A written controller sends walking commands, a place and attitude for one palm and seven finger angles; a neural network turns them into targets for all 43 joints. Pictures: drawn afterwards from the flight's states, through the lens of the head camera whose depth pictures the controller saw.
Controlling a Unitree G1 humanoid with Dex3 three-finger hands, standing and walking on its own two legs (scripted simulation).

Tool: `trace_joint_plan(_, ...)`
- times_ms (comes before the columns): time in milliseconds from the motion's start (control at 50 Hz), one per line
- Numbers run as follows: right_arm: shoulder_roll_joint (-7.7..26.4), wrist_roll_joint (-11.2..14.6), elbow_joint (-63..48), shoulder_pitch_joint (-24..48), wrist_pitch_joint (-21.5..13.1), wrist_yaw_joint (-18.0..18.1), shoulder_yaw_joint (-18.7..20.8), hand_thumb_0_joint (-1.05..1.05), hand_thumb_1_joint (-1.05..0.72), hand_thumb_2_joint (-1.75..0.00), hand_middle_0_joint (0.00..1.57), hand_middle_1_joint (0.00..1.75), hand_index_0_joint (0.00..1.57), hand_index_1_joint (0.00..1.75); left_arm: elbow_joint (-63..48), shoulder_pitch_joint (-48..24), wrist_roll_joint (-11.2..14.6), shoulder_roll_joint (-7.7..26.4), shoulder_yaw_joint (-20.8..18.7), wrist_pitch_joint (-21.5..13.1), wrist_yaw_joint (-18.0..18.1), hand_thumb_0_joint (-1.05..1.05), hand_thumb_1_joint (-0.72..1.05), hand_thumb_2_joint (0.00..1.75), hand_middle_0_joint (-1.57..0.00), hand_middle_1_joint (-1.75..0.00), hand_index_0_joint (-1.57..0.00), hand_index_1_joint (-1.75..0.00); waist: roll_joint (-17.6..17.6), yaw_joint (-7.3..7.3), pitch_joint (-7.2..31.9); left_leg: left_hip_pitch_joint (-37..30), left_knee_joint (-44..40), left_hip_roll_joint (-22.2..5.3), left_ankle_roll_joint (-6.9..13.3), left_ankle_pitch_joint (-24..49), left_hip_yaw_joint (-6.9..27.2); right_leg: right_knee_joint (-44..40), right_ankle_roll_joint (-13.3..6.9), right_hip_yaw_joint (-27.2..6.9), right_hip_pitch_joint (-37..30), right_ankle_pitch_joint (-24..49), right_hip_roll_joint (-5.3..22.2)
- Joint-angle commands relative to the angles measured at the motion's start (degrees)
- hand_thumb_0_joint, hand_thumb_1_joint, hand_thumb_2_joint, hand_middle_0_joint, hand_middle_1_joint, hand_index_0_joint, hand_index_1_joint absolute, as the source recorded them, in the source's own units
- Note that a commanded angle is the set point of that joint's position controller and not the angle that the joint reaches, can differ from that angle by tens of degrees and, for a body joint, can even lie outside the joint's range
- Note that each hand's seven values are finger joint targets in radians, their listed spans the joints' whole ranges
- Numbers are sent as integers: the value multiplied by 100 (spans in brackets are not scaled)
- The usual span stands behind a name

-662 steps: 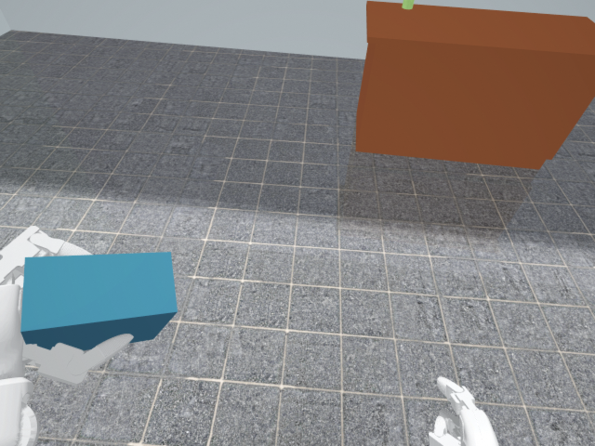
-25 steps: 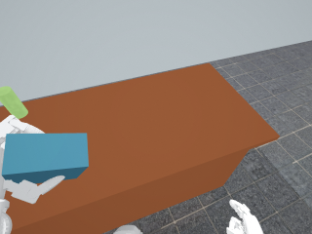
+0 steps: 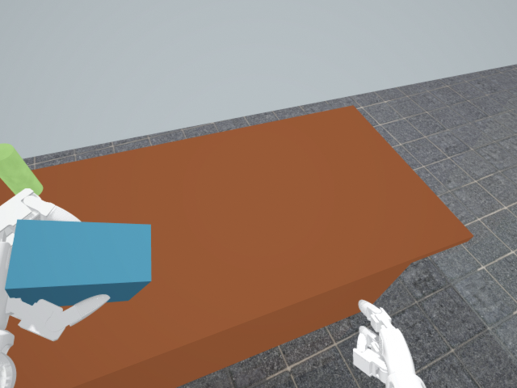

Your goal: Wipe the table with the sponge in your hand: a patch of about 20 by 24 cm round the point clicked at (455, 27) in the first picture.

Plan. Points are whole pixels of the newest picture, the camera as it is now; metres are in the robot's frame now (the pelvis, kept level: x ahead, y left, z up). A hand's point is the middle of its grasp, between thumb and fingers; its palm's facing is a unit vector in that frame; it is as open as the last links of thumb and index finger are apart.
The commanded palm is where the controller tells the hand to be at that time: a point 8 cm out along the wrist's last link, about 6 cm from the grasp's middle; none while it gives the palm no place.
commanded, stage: come to a stop and stand still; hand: left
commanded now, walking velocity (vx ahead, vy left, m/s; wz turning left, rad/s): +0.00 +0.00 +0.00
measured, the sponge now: (102, 267) +0.22 +0.21 +0.13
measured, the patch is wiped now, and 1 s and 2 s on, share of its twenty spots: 0.00 0.00 0.00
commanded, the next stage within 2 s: look again from close up in 0.76 s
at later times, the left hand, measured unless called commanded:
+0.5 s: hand (9, 286) +0.19 +0.29 +0.14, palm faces +0.33 -0.83 -0.45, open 10.5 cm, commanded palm +0.11 +0.32 +0.17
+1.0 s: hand out of the picture +0.19 +0.29 +0.16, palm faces +0.41 -0.82 -0.40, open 10.5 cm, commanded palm +0.13 +0.32 +0.17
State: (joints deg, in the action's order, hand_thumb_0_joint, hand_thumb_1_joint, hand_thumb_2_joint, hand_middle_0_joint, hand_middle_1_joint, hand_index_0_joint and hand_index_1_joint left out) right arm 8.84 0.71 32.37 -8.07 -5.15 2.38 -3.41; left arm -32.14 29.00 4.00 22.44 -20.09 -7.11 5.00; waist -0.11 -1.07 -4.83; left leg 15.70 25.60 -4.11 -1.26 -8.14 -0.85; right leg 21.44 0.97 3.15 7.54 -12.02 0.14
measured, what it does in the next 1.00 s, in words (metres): stands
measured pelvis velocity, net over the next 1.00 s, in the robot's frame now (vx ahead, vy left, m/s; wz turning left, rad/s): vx -0.02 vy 0.03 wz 0.05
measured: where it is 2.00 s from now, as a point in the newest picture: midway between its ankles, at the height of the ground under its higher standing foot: outside the picture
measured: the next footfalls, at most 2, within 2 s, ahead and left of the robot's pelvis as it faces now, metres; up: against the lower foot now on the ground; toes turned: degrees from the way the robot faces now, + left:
none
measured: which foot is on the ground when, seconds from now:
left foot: down 0.00-1.00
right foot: down 0.00-1.00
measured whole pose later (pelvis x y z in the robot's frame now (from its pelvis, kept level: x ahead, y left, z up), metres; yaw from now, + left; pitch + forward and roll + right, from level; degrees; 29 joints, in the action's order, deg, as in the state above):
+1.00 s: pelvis -0.02 +0.03 +0.00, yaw +3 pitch -1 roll -3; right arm 10.1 0.0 32.8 -9.9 -12.0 1.2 -1.8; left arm -28.6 22.6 0.3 22.3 -22.4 -15.4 4.5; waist -2.1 -1.9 -5.3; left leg 19.7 27.4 -0.9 1.6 -7.2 0.2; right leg 22.8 2.3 -2.0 10.2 -12.1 -0.4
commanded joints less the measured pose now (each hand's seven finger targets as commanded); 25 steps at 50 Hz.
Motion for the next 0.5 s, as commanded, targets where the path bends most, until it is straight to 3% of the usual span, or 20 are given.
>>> trace_joint_plan(0,896,-9,-814,459,-281,155,370,0,-90,-90,20,30,20,30,-1034,-564,78,783,-575,-285,147,0,10,130,-120,-160,-120,-160,461,74,1255,-705,-431,-256,214,375,405,-423,-118,-374,-95,896,300)
trace_joint_plan(40,901,24,-795,531,-300,194,374,0,-90,-90,20,30,20,30,-1211,-890,61,974,-627,-272,189,0,10,130,-120,-160,-120,-160,616,104,1226,-752,-479,-200,210,112,419,-443,-146,-429,-61,753,342)
trace_joint_plan(60,888,-12,-786,505,-297,190,339,0,-90,-90,20,30,20,30,-1120,-846,61,759,-473,-284,188,0,10,130,-120,-160,-120,-160,546,79,1145,-664,-526,-186,223,-42,433,-499,-147,-359,-41,625,306)
trace_joint_plan(80,1212,-283,-597,-483,-533,208,728,0,-90,-90,20,30,20,30,-1764,-6338,-878,5427,-3964,-865,156,0,10,130,-120,-160,-120,-160,-609,-190,89,327,470,-273,264,277,30,-986,-39,-867,1029,1001,709)
trace_joint_plan(100,489,-90,-270,-149,-516,151,450,0,-90,-90,20,30,20,30,1229,-3277,-353,1553,-1293,-629,-46,0,10,130,-120,-160,-120,-160,-891,34,1000,-594,346,398,228,295,-49,-555,-422,-821,895,983,808)
trace_joint_plan(120,861,-77,-662,-19,-567,117,624,0,-90,-90,20,30,20,30,811,-1783,-172,1427,-1177,-642,13,0,10,130,-120,-160,-120,-160,-415,-265,663,-706,385,225,114,280,-92,-654,-213,-1041,940,1320,624)
trace_joint_plan(140,940,48,-713,49,-605,34,669,0,-90,-90,20,30,20,30,1040,-1563,-130,519,-465,-565,8,0,10,130,-120,-160,-120,-160,429,-131,975,-941,165,168,127,431,-164,-260,-323,-944,588,1259,603)
trace_joint_plan(160,983,30,-754,55,-612,-2,665,0,-90,-90,20,30,20,30,277,-1777,-96,641,-338,-684,-26,0,10,130,-120,-160,-120,-160,691,-112,1126,-884,-29,97,181,347,-54,-157,-273,-710,442,683,534)
trace_joint_plan(180,1023,2,-730,62,-656,-52,649,0,-90,-90,20,30,20,30,-84,-1686,-71,714,-332,-774,-15,0,10,130,-120,-160,-120,-160,678,-116,1166,-758,-107,61,162,235,59,-159,-235,-649,362,257,453)
trace_joint_plan(220,942,12,-823,158,-699,-141,602,0,-90,-90,20,30,20,30,-445,-1228,-91,533,-45,-844,-10,0,10,130,-120,-160,-120,-160,210,-130,989,-550,-224,107,166,-491,111,-312,-203,-610,464,-467,391)
trace_joint_plan(240,893,59,-832,284,-744,-149,567,0,-90,-90,20,30,20,30,-487,-898,-92,467,-56,-847,20,0,10,130,-120,-160,-120,-160,238,-98,850,-497,-410,1,224,-846,194,-265,-177,-481,563,-698,310)
trace_joint_plan(260,941,27,-886,231,-743,-141,549,0,-90,-90,20,30,20,30,-651,-999,-135,572,-83,-890,19,0,10,130,-120,-160,-120,-160,80,-98,728,-101,-597,-3,224,-1382,315,-253,-146,-386,469,-1000,244)
trace_joint_plan(300,1007,2,-885,193,-761,-93,563,0,-90,-90,20,30,20,30,-734,-1052,-195,995,-553,-999,87,0,10,130,-120,-160,-120,-160,-25,-87,521,288,-772,4,213,-2018,425,-246,-132,-382,511,-1464,178)
trace_joint_plan(320,1013,-4,-898,189,-772,-62,574,0,-90,-90,20,30,20,30,-836,-1083,-221,1175,-786,-1070,127,0,10,130,-120,-160,-120,-160,82,-85,507,364,-839,-27,240,-2188,486,-188,-136,-398,504,-1510,148)
trace_joint_plan(340,1043,8,-855,256,-778,-18,556,0,-90,-90,20,30,20,30,-1031,-1241,-246,1562,-1205,-1138,198,0,10,130,-120,-160,-120,-160,514,-53,466,419,-1066,-132,271,-2333,636,21,-128,-284,469,-1361,78)
trace_joint_plan(360,1025,-20,-883,206,-789,-1,543,0,-90,-90,20,30,20,30,-959,-1241,-243,1358,-1119,-1230,181,0,10,130,-120,-160,-120,-160,792,-57,550,801,-1318,-265,372,-2721,813,399,-118,-183,65,-1151,15)
trace_joint_plan(380,996,2,-927,180,-827,1,548,0,-90,-90,20,30,20,30,-1132,-1358,-253,1408,-1204,-1305,188,0,10,130,-120,-160,-120,-160,1167,-73,666,992,-1428,-353,436,-2856,895,716,-128,-163,-266,-876,-36)
trace_joint_plan(400,984,-5,-910,137,-857,-1,552,0,-90,-90,20,30,20,30,-1087,-1305,-247,1474,-1311,-1358,192,0,10,130,-120,-160,-120,-160,1330,-97,778,1066,-1340,-397,486,-2826,857,806,-139,-171,-459,-653,-22)
trace_joint_plan(440,933,-6,-835,105,-930,-34,542,0,-90,-90,20,30,20,30,-1296,-1303,-246,1629,-1447,-1432,192,0,10,130,-120,-160,-120,-160,1357,-78,1091,466,-1073,-328,413,-2316,749,597,-181,-203,-247,-481,13)
trace_joint_plan(480,938,-25,-816,-5,-1000,-52,540,0,-90,-90,20,30,20,30,-1286,-1122,-199,1407,-1292,-1479,162,0,10,130,-120,-160,-120,-160,1079,-64,1267,272,-895,-304,408,-2184,798,416,-199,-293,-231,-452,76)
